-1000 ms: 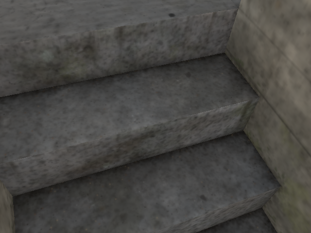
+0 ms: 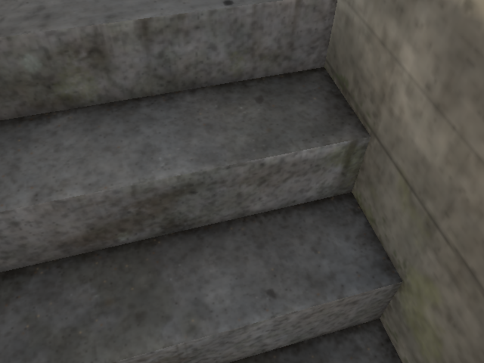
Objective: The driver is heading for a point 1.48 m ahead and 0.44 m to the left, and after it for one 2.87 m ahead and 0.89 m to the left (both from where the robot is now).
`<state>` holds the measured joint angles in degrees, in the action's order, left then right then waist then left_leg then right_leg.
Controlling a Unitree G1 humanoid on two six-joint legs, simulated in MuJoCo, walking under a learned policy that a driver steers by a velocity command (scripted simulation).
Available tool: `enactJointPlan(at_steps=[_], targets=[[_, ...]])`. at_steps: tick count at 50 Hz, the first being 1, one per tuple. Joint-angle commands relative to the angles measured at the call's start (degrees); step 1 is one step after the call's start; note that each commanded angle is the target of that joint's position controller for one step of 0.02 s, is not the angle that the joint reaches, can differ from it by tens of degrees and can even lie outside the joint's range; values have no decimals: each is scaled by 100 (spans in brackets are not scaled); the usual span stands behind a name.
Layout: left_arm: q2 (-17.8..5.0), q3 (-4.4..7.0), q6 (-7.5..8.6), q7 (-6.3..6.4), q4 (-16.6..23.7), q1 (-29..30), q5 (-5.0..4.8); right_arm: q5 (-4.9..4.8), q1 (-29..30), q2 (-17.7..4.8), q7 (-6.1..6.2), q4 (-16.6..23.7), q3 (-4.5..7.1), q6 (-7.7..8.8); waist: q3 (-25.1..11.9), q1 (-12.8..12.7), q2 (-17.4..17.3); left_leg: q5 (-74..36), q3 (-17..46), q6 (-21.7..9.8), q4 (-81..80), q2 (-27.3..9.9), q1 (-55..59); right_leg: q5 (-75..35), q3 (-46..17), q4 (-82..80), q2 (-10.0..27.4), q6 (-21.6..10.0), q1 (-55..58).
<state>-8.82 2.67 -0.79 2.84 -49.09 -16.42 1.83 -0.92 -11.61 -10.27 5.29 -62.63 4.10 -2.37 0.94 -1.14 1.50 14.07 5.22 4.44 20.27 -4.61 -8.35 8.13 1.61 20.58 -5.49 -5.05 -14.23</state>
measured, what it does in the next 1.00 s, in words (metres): stands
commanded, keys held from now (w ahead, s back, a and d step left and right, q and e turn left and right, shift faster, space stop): no key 0.72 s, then w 0.28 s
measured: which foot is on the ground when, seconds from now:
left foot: down 0.00-1.00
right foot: down 0.00-1.00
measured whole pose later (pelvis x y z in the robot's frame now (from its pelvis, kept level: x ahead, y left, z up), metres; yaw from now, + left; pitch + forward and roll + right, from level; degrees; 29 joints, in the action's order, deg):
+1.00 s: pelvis +0.00 +0.02 +0.00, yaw +2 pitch +2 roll +0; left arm -7.3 1.7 0.7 3.1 -52.0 -12.6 -0.2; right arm -0.8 -21.6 -9.7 4.5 -60.7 2.5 0.0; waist -0.3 2.2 0.2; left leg 15.6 3.6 -2.4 22.4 -2.9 -9.3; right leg 10.4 3.2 23.1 -2.2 -3.8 -14.7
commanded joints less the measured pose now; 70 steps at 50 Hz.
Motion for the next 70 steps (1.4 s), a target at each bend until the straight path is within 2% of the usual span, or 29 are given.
enactJointPlan(at_steps=[1, 6, 8, 9, 10, 11, 13, 19, 26, 29, 31, 35, 36, 39, 44, 45, 46, 47, 48, 50, 51, 53, 58, 61, 62, 63, 64, 67, 70], targets=[[-402, 65, 80, 25, 326, 116, 10, 48, -222, -135, 48, 215, -80, 22, -151, 220, -117, -249, -9, -606, -257, -194, -380, 717, -955, -483, 902, 396, 192], [-362, 36, 65, 19, 369, -18, -45, 1, -538, -319, 34, 128, -109, 42, 122, 271, -390, 351, 29, -724, -334, -121, -694, 1469, -894, -490, 915, 309, -16], [-391, 48, -7, -10, 321, -74, -14, 39, -755, -357, -13, 55, -89, 155, 159, 234, -185, 569, 83, -797, -246, -148, -870, 1584, -764, -437, 902, 336, 47], [-410, 56, -50, -35, 349, -92, 10, 3, -793, -362, -16, 62, -69, 193, 201, 224, -95, 648, 100, -823, -262, -129, -976, 1682, -771, -420, 898, 353, 75], [-453, 68, -98, -77, 335, -183, -61, 69, -676, -292, -92, 141, -113, 172, 278, 116, -92, 657, 169, -925, -305, -134, -1078, 1412, -596, -285, 854, 293, 122], [-400, 60, -120, -84, 326, -248, -58, 76, -673, -265, -114, 163, -114, 162, 266, 96, -205, 749, 175, -951, -324, -130, -1146, 1384, -578, -249, 863, 275, 172], [-362, 37, -110, -107, 456, -45, -36, 27, -705, -297, -108, 169, -121, 182, 178, 74, -292, 627, 155, -1004, -332, -97, -1193, 1207, -554, -122, 876, 272, 260], [-357, 39, -31, -139, 398, -2, -68, 61, -932, -283, -38, 291, -148, 178, 173, 170, -11, 128, 84, -1041, -188, -49, -925, 1181, -578, -177, 937, 342, 19], [-374, 33, -2, -149, 400, 5, -67, 63, -1070, -305, -35, 396, -161, 161, 101, 222, -97, -122, 36, -1021, -111, -30, -785, 1014, -596, -203, 960, 328, -20], [-411, 41, 14, -118, 377, -17, -63, 92, -1062, -324, -11, 470, -137, 144, 175, 274, -81, -142, 44, -960, -114, -54, -679, 992, -641, -334, 996, 316, -107], [-467, 25, 132, -52, 407, 158, -79, 108, -1011, -329, 5, 519, -104, 201, 64, 343, -171, -244, 35, -907, -45, -53, -585, 886, -709, -346, 1054, 336, -141], [-435, 5, 165, -49, 395, 162, -76, 86, -1031, -361, -15, 525, -83, 237, -63, 317, -85, -407, 41, -867, -41, -76, -615, 639, -664, -302, 1044, 317, 70], [-445, 8, 171, -66, 416, 210, -78, 19, -971, -397, 19, 553, -60, 220, -23, 306, -55, -625, 35, -860, -50, -87, -639, 557, -667, -266, 1025, 301, 74], [-245, -62, 176, -76, 270, 166, -62, 33, -1216, -258, -1, 399, -89, 194, -56, 323, -40, -41, -9, -845, -283, -44, -539, 1420, -814, -627, 1113, 280, 132], [-395, -8, 196, -17, 93, 329, -145, 23, -1293, -321, -35, 340, -95, 234, 138, 333, 146, 332, -167, -955, -174, 93, -713, 1976, -950, -748, 1161, 183, 170], [-168, -83, 277, -23, 109, 421, -135, 82, -1418, -364, -60, 261, -100, 204, 277, 295, -209, -287, -18, -832, -347, -39, -642, 1257, -1100, -801, 1388, 266, 128], [-314, -51, 322, -25, 48, 365, -126, 71, -1446, -412, -66, 266, -83, 191, 150, 290, -89, -557, -5, -768, -356, -71, -477, 626, -1040, -713, 1353, 325, 256], [-609, 52, 268, 25, -110, 218, -173, 15, -1379, -462, -48, 307, -58, 239, -137, 300, 355, 9, -238, -874, -84, 111, -432, 1466, -842, -624, 1124, 173, 439], [-623, 88, 212, 53, -108, 257, -221, -22, -1369, -478, -61, 322, -55, 285, -5, 283, 330, 357, -312, -968, 71, 219, -700, 2116, -944, -655, 1179, 25, 425], [-540, 92, 160, 93, -62, 433, -256, 7, -1270, -445, -84, 371, -74, 333, 196, 328, 289, 482, -312, -1109, 73, 247, -793, 2459, -979, -695, 1224, -134, 131], [-563, 117, 157, 96, -66, 442, -233, -29, -1311, -427, -82, 353, -73, 360, 225, 346, 254, 453, -286, -1170, 87, 224, -850, 2281, -953, -591, 1193, -154, 120], [-561, 148, 160, 71, -83, 463, -281, -33, -1389, -459, -118, 313, -67, 416, 205, 345, 80, 273, -231, -1276, 152, 205, -742, 1922, -819, -353, 1096, -204, 57], [-341, 84, 265, -155, -55, 457, -246, -48, -1416, -593, -182, 464, -81, 422, -103, 316, -391, -821, 2, -1413, 213, 24, -198, 377, -55, 478, 602, -14, -78], [-384, 60, 274, -208, -82, 271, -185, -81, -1453, -680, -171, 499, -65, 408, -297, 251, -400, -1585, -118, -1421, 563, 88, -160, -777, 45, 900, 599, -24, 128], [-50, -92, 290, -228, 18, 415, -48, 14, -1165, -164, -156, 550, -267, 368, -174, 81, -399, -3404, -209, -988, 587, 92, -367, -3410, -417, 316, 1082, 160, 535], [-357, 20, 287, -214, -45, 334, -48, 107, -1165, -504, -127, 522, -171, 323, -418, 75, -422, -3501, -165, -814, 611, -2, -126, -4164, -353, 403, 1010, 306, 855], [-494, 22, 289, -212, -83, 262, -51, 106, -1458, -493, -150, 512, -180, 318, -675, 237, 67, -3160, -121, -716, 431, -30, -12, -4485, -295, 521, 1069, 304, 1149], [-558, 47, 164, -136, -101, 373, -47, 10, -1274, -574, -192, 488, -169, 377, -634, 232, -103, -3109, -180, -772, 156, 26, 305, -3760, -263, 281, 989, 293, 1134], [-510, 56, 141, -103, -133, 379, -51, 44, -1229, -583, -222, 446, -121, 385, -601, 201, -143, -3199, -174, -799, -21, 21, 463, -3463, -276, 109, 1000, 270, 1155]])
